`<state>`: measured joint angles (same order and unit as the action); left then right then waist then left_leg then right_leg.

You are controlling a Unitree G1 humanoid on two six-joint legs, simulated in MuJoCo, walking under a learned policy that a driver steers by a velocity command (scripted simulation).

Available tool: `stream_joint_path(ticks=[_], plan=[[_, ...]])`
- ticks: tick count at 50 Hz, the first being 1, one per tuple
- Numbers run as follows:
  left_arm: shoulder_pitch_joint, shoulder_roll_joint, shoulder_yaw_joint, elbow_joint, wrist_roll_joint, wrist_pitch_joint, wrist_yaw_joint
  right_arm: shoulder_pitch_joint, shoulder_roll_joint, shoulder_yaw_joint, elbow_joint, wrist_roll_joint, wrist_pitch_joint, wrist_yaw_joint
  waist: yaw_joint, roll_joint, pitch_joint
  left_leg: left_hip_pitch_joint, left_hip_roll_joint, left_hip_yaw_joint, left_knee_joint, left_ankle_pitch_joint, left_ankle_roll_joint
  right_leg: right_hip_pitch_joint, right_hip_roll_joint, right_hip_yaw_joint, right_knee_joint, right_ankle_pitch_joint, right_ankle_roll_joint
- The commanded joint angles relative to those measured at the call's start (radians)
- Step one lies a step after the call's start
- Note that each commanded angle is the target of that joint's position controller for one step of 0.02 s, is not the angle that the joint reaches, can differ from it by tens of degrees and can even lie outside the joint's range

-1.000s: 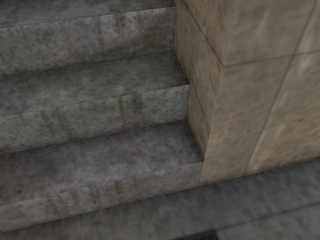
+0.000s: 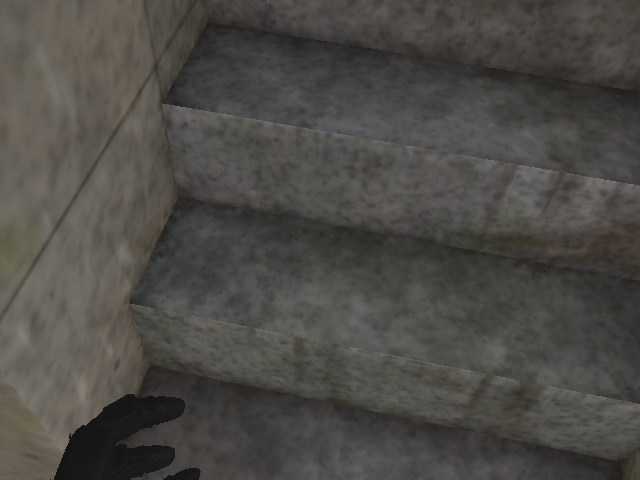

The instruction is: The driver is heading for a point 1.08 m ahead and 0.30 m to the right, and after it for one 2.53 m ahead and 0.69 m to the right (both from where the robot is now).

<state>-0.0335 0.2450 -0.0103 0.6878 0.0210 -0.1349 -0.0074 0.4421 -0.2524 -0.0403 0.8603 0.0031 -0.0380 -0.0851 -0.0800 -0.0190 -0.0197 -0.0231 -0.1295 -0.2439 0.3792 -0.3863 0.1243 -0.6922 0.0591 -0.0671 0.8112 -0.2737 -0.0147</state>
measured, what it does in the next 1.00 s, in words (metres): climbs, turning right: right foot, then left foot 0.21 m higher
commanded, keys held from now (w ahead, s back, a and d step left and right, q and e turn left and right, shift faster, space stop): w+e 0.88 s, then w+q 0.12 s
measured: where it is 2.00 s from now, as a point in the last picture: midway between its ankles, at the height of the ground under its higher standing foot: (343, 475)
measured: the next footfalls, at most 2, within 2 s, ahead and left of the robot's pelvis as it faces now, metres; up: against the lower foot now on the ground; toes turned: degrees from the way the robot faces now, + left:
right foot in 0.08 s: +0.16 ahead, -0.07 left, +0.00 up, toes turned +1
left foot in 0.50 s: +0.43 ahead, +0.02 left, +0.21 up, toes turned -11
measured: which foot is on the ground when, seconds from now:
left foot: down 0.00-0.06, up 0.08-0.48, down 0.50-1.00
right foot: up 0.00-0.06, down 0.08-0.52, up 0.54-0.92, down 0.94-1.00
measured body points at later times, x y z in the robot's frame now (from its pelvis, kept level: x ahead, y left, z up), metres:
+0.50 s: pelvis +0.23 -0.03 +0.03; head +0.30 -0.07 +0.47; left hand +0.14 +0.22 -0.08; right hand +0.52 -0.18 +0.00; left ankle +0.39 +0.03 -0.53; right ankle +0.12 -0.07 -0.73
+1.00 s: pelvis +0.39 -0.15 +0.23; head +0.43 -0.18 +0.68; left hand +0.65 -0.13 +0.12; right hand +0.24 -0.35 +0.08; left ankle +0.40 +0.03 -0.52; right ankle +0.39 -0.28 -0.31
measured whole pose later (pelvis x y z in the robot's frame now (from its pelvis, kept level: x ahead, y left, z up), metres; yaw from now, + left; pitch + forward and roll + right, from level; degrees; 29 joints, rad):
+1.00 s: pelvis +0.39 -0.15 +0.23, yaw -31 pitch +5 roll -3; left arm 0.02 0.08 -0.08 0.69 0.01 0.03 0.00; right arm 0.33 -0.23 -0.01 0.97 -0.01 0.01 -0.03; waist -0.07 0.07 0.03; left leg -0.14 0.24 0.24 0.39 -0.24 0.00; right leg -1.02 -0.08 -0.14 1.65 -0.68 -0.04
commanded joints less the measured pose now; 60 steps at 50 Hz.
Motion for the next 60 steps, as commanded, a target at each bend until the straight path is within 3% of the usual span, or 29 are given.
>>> stream_joint_path(ticks=[1, 3, 4, 5, 6, 8, 11, 13, 16, 21, 23, 24, 25, 26, 27, 28, 29, 30, 32, 35, 38, 44, 48, 50, 51, 52, 54, 56, 60], plan=[[0.073, 0.08, 0.024, -0.071, -0.001, -0.02, 0.001, -0.057, -0.114, -0.002, -0.046, -0.022, -0.006, -0.006, 0.163, 0.176, -0.117, 0.045, 0.254, -0.033, 0.297, 1.736, -0.088, 0.202, 0.034, -0.08, -0.105, 0.018, -0.083], [0.688, 0.167, 0.083, 0.163, 0.017, 0.007, 0.01, -0.369, -0.182, -0.011, -0.12, -0.034, -0.039, 0.019, 0.51, 0.03, -0.23, -0.312, 0.114, 0.016, 0.912, 1.39, -0.128, 0.878, -0.076, 0.078, -0.452, 0.616, -0.195], [0.815, 0.141, 0.071, 0.285, -0.012, 0.023, 0.029, -0.484, -0.027, 0.036, -0.187, -0.124, -0.066, 0.042, 0.455, -0.25, -0.13, -0.69, -0.04, 0.15, 1.289, -0.03, -0.154, 1.066, -0.236, 0.3, -0.538, 0.964, -0.217], [0.632, 0.096, 0.023, 0.267, -0.006, 0.027, 0.023, -0.406, 0.052, 0.07, -0.215, -0.133, -0.11, 0.064, 0.266, -0.193, 0.02, -0.856, 0.0, 0.137, 1.568, -0.154, -0.109, 0.922, -0.288, 0.365, -0.371, 1.598, -0.174], [0.589, 0.061, 0.022, 0.274, 0.048, 0.031, 0.028, -0.125, 0.08, 0.071, -0.152, -0.048, -0.126, 0.09, 0.112, -0.08, -0.088, -0.944, -0.015, 0.057, 1.686, -0.125, -0.108, 0.977, -0.423, 0.489, -0.325, 1.674, -0.273], [0.396, 0.098, 0.046, 0.216, 0.026, 0.072, 0.03, 0.007, 0.014, 0.06, -0.128, -0.044, -0.102, 0.107, 0.008, 0.063, -0.122, -1.038, 0.066, 0.158, 1.79, -0.072, -0.146, 0.819, -0.379, 0.53, -0.433, 0.947, -0.347], [0.259, 0.081, 0.034, 0.236, -0.042, 0.077, 0.014, -0.223, 0.071, 0.093, -0.238, -0.049, -0.056, 0.109, -0.054, 0.12, 0.126, -1.002, 0.149, 0.252, 1.575, 0.032, -0.153, 0.255, -0.161, 0.369, -0.521, 0.405, -0.171], [0.358, 0.08, 0.029, 0.25, -0.021, 0.069, 0.046, -0.391, 0.164, 0.133, -0.331, -0.081, -0.044, 0.126, 0.006, 0.001, 0.046, -0.956, 0.112, 0.363, 1.572, 0.181, -0.175, 0.196, -0.111, 0.394, -0.525, 0.676, -0.173], [0.571, 0.109, 0.043, 0.261, -0.002, 0.112, 0.078, -0.421, 0.159, 0.145, -0.37, -0.048, -0.065, 0.115, 0.085, -0.1, -0.143, -1.352, 0.14, 0.29, 1.851, 0.099, -0.184, 0.741, -0.209, 0.517, -0.449, 0.613, -0.192], [0.807, 0.006, 0.025, 0.303, -0.047, 0.16, 0.084, -0.847, 0.223, 0.193, -0.542, -0.033, -0.124, 0.115, 0.22, -0.051, 0.028, -1.412, 0.131, 0.407, 1.413, 0.101, -0.182, 0.687, -0.159, 0.524, -0.555, 0.472, -0.147], [0.666, 0.077, 0.039, 0.291, -0.066, 0.16, 0.116, -0.843, 0.204, 0.208, -0.609, -0.05, -0.121, 0.083, 0.098, -0.216, -0.053, -0.748, 0.065, 0.486, 0.883, -0.273, -0.11, 0.358, -0.142, 0.42, -0.758, 0.992, -0.152], [0.827, 0.093, 0.043, 0.334, -0.041, 0.131, 0.117, -0.796, 0.115, 0.15, -0.599, -0.033, -0.103, 0.05, 0.073, -0.214, -0.234, -0.385, -0.063, 0.626, 0.915, -0.191, -0.113, 0.329, -0.109, 0.408, -0.679, 1.648, -0.168], [0.67, 0.233, 0.079, 0.318, -0.007, 0.096, 0.098, -0.429, -0.023, 0.068, -0.476, -0.029, -0.094, 0.037, -0.154, -0.395, -0.383, -0.225, 0.024, 0.341, 0.84, -0.347, -0.03, 0.479, -0.199, 0.435, -0.381, 2.225, -0.217], [0.407, 0.32, 0.117, 0.212, 0.01, 0.053, 0.065, 0.031, -0.21, -0.003, -0.332, -0.078, -0.085, 0.028, -0.339, -0.16, -0.66, 0.114, 0.249, -0.134, 0.689, -0.237, 0.09, 0.382, -0.149, 0.374, 0.061, 2.309, -0.214], [0.263, 0.236, 0.107, 0.125, -0.001, 0.021, 0.005, 0.203, -0.322, -0.036, -0.236, -0.113, -0.045, 0.011, -0.33, 0.422, -0.792, 0.374, 0.483, -0.826, 0.094, -0.185, 0.279, 0.075, 0.072, 0.395, 0.553, 0.994, -0.156], [0.304, 0.164, 0.102, 0.167, 0.009, 0.0, -0.059, 0.038, -0.214, -0.021, -0.217, -0.079, -0.025, -0.028, -0.228, 0.539, -0.72, 0.253, 0.564, -1.168, -0.084, -0.357, 0.334, -0.079, 0.141, 0.513, 1.079, 0.177, -0.094], [0.263, 0.075, 0.081, 0.108, 0.001, 0.006, -0.1, -0.073, -0.095, 0.007, -0.17, 0.009, 0.006, -0.041, -0.151, 0.383, -0.377, 0.015, 0.578, -1.039, -0.094, -0.641, 0.277, -0.32, 0.089, 0.411, 1.403, 0.02, -0.081], [0.163, -0.009, 0.042, -0.002, -0.004, 0.038, -0.1, -0.196, 0.019, 0.043, -0.102, 0.019, 0.012, -0.033, -0.022, 0.201, -0.041, -0.278, 0.542, -0.734, -0.054, -0.642, 0.203, -0.468, 0.06, 0.304, 1.556, -0.089, -0.077], [0.333, -0.09, 0.01, 0.012, -0.016, 0.129, -0.059, -0.337, 0.175, 0.066, -0.011, -0.017, 0.011, -0.007, 0.194, -0.051, 0.198, -0.687, 0.455, -0.168, 0.049, -0.366, 0.007, -0.381, 0.001, 0.232, 1.534, -0.038, -0.108], [0.33, -0.149, -0.039, -0.025, -0.04, 0.106, -0.012, -0.382, 0.108, 0.052, 0.026, -0.061, -0.012, 0.064, 0.236, -0.022, 0.186, -0.784, 0.334, 0.364, -0.008, 0.027, -0.035, -0.318, -0.033, 0.155, 1.232, 0.252, -0.076], [0.264, -0.126, -0.032, -0.008, -0.027, 0.122, 0.04, -0.281, -0.001, 0.053, 0.055, -0.112, -0.025, 0.082, 0.186, 0.05, 0.094, -0.64, 0.396, 0.356, -0.017, 0.196, 0.073, -0.396, -0.003, 0.143, 1.451, 0.398, -0.007], [0.081, -0.011, -0.013, -0.099, -0.015, 0.165, 0.048, -0.104, -0.104, 0.016, 0.085, -0.03, 0.032, 0.03, 0.063, 0.205, 0.048, 0.012, 0.455, 0.377, -0.059, 0.487, 0.032, -0.733, -0.133, 0.107, 1.279, -0.065, 0.061], [-0.068, -0.068, -0.032, -0.121, -0.008, 0.15, 0.005, -0.158, -0.206, -0.018, 0.035, -0.003, 0.033, 0.04, 0.062, 0.172, -0.097, -0.273, 0.417, 0.42, -0.255, 0.364, 0.084, 0.003, -0.174, -0.046, 0.512, 0.054, -0.023], [0.12, 0.036, 0.015, -0.091, -0.025, 0.12, -0.005, 0.012, -0.147, -0.006, 0.064, -0.005, 0.034, 0.066, 0.138, 0.037, -0.357, -0.204, 0.33, 0.418, 0.209, 0.889, 0.019, 0.432, -0.122, 0.073, 0.189, -0.046, -0.149], [0.418, 0.159, 0.07, 0.003, 0.001, 0.125, 0.019, -0.148, -0.185, -0.012, -0.02, 0.02, 0.006, 0.087, 0.294, 0.045, -0.5, -0.469, 0.264, 0.374, 0.546, 1.012, -0.072, 0.852, -0.243, 0.364, -0.059, 0.112, -0.214], [0.561, 0.195, 0.096, 0.094, -0.025, 0.138, 0.04, -0.134, -0.11, 0.0, -0.039, 0.004, -0.01, 0.127, 0.246, -0.169, -0.621, -0.601, 0.218, 0.286, 0.858, 0.078, -0.135, 1.028, -0.346, 0.597, -0.103, 0.207, -0.202], [0.309, 0.16, 0.076, 0.073, 0.058, 0.087, 0.004, 0.018, -0.044, -0.023, -0.059, 0.035, -0.005, 0.125, 0.012, -0.134, -0.607, -0.766, 0.065, 0.084, 1.493, 0.074, -0.149, 0.788, -0.373, 0.542, -0.066, 0.264, -0.147], [0.004, 0.0, 0.04, 0.032, 0.026, 0.067, -0.004, -0.058, -0.037, -0.028, -0.155, -0.009, 0.029, 0.114, -0.108, -0.134, -0.354, -0.814, 0.094, 0.184, 1.561, 0.145, -0.122, 0.466, -0.322, 0.288, 0.011, 0.166, -0.061], [-0.15, -0.03, 0.03, 0.008, 0.021, 0.045, 0.02, 0.09, -0.149, -0.063, -0.148, -0.002, 0.103, 0.103, -0.27, -0.037, -0.144, -0.545, 0.068, 0.222, 1.556, 0.287, -0.073, 0.05, -0.317, 0.14, 0.019, 0.013, -0.021]])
